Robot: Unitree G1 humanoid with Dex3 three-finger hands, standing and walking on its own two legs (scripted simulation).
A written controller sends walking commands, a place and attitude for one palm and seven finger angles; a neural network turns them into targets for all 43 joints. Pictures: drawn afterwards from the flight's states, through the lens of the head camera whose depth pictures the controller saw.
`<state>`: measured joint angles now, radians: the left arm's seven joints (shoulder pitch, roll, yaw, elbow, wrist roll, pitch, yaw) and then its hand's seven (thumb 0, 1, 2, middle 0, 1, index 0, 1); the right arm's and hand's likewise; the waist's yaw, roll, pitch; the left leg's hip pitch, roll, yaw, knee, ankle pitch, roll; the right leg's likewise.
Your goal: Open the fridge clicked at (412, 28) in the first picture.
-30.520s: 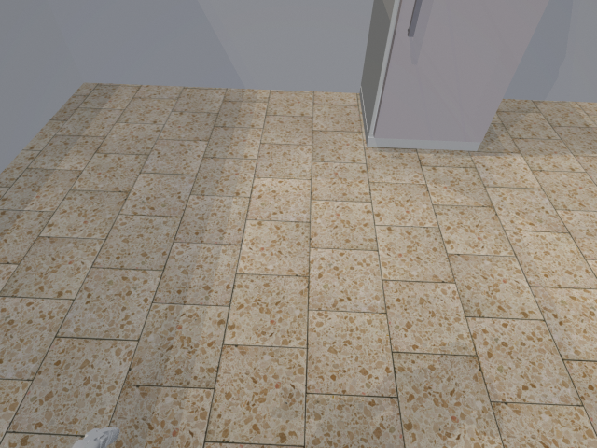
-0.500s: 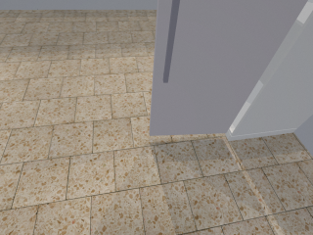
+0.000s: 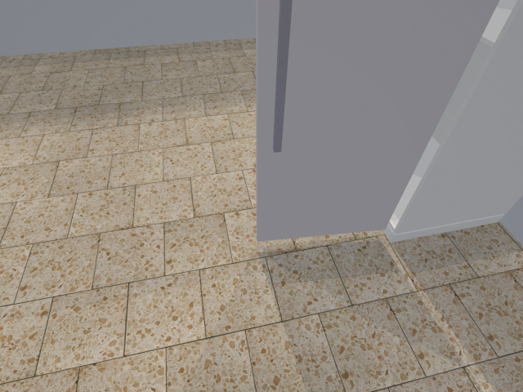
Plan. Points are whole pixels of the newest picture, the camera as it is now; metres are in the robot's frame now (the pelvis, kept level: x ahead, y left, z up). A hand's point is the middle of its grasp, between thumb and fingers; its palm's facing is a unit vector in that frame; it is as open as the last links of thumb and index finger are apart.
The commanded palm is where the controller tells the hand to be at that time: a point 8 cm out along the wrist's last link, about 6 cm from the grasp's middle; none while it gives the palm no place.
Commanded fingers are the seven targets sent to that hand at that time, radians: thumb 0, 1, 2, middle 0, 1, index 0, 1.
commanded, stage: let the arm hang, fingers relaxed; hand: left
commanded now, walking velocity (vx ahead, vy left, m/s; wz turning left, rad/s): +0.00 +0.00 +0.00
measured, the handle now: (279, 83) +0.82 +0.00 +0.07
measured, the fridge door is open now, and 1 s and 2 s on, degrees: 84 84 84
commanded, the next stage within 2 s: look to check the result in 0.16 s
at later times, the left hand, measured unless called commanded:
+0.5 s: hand out of the picture +0.09 +0.24 -0.16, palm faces -0.03 -0.94 -0.33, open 7.4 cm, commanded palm none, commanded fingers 0.00 0.90 0.90 -0.20 -0.30 -0.20 -0.30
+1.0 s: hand out of the picture +0.11 +0.22 -0.16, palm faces -0.03 -0.95 -0.32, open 7.4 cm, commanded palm none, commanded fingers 0.00 0.90 0.90 -0.20 -0.30 -0.20 -0.30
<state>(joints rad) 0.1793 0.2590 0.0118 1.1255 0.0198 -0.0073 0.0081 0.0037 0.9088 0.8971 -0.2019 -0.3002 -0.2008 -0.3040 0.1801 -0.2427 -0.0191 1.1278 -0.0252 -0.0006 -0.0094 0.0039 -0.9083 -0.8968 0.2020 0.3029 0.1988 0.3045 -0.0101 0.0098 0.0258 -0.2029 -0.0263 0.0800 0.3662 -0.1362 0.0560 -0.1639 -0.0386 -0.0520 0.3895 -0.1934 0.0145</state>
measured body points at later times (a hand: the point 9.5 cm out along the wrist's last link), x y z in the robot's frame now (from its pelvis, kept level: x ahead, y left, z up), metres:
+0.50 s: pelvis +0.02 -0.01 +0.00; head +0.03 -0.01 +0.45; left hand +0.09 +0.29 -0.13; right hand +0.10 -0.30 -0.13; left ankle +0.04 +0.08 -0.74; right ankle +0.01 -0.13 -0.74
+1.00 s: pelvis +0.04 -0.02 +0.01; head +0.05 -0.02 +0.45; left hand +0.11 +0.27 -0.13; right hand +0.11 -0.31 -0.13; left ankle +0.04 +0.08 -0.74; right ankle +0.01 -0.13 -0.74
